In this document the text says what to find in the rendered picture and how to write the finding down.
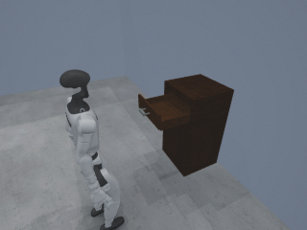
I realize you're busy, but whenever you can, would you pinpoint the robot right hand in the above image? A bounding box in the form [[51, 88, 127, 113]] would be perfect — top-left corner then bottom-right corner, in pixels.
[[90, 188, 108, 209]]

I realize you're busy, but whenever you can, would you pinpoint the robot left forearm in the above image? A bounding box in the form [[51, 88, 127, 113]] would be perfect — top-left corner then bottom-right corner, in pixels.
[[67, 131, 77, 149]]

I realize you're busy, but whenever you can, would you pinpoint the right robot shin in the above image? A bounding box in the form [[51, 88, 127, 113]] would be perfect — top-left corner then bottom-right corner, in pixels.
[[104, 198, 120, 228]]

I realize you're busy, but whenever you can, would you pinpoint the drawer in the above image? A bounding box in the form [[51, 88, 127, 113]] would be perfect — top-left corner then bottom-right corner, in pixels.
[[138, 93, 191, 131]]

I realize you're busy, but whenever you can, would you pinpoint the robot right forearm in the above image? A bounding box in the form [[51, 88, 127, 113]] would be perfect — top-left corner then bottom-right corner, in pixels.
[[80, 156, 101, 194]]

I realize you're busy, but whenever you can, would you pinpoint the right robot upper arm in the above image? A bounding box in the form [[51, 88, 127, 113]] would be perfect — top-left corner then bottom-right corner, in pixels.
[[76, 114, 96, 165]]

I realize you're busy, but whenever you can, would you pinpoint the handle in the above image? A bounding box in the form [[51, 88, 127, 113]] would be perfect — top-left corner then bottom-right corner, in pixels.
[[138, 108, 151, 116]]

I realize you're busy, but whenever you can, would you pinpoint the left robot upper arm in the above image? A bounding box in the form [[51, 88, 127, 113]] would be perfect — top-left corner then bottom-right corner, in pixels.
[[65, 97, 72, 133]]

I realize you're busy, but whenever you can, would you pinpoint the cabinet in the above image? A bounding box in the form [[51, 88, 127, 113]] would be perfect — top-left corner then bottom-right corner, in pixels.
[[162, 74, 234, 176]]

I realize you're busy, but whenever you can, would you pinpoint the humanoid robot torso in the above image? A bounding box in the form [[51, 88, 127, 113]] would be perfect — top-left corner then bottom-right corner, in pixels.
[[65, 105, 103, 170]]

